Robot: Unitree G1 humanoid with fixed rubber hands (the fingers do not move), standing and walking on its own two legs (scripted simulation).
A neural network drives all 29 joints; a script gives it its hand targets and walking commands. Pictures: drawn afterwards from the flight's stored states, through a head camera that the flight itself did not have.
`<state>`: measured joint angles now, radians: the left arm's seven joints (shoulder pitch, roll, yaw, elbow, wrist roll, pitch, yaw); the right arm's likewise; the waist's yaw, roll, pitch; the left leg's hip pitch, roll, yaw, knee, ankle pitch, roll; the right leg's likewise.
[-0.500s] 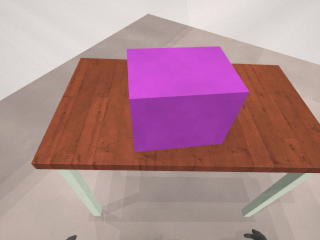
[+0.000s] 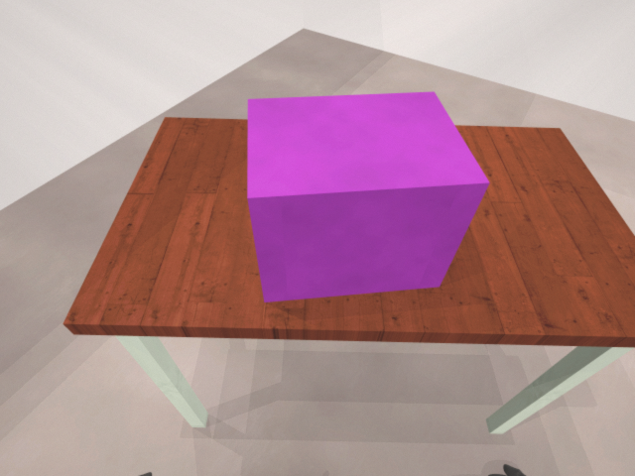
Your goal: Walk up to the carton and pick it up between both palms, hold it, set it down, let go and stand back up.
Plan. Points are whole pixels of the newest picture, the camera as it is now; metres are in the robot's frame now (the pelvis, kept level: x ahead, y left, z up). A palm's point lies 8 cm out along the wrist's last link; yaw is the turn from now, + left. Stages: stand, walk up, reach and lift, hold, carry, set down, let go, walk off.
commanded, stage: stand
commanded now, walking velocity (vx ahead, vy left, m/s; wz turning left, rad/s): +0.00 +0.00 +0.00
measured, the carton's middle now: (348, 197) +0.50 -0.02 +0.05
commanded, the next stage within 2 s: none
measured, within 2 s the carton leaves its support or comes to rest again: neither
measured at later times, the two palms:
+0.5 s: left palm out of the picture +0.05 +0.25 -0.12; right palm out of the picture +0.06 -0.27 -0.11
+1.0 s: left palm out of the picture +0.06 +0.25 -0.12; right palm out of the picture +0.07 -0.27 -0.11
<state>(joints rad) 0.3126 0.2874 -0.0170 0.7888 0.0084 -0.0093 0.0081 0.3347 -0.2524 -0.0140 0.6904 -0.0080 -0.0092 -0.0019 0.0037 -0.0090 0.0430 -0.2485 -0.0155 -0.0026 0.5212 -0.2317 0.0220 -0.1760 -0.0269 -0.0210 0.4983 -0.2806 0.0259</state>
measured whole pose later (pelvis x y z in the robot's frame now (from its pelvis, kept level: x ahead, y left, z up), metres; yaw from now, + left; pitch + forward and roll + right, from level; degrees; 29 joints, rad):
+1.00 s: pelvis +0.01 -0.01 +0.00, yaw +1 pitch -2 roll -1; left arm 0.31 0.28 -0.01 0.83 0.00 0.00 0.01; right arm 0.33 -0.25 -0.01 0.78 -0.01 -0.01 -0.02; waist 0.00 -0.01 0.05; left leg -0.24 0.00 -0.02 0.50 -0.23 0.00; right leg -0.16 -0.01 -0.04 0.47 -0.28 0.01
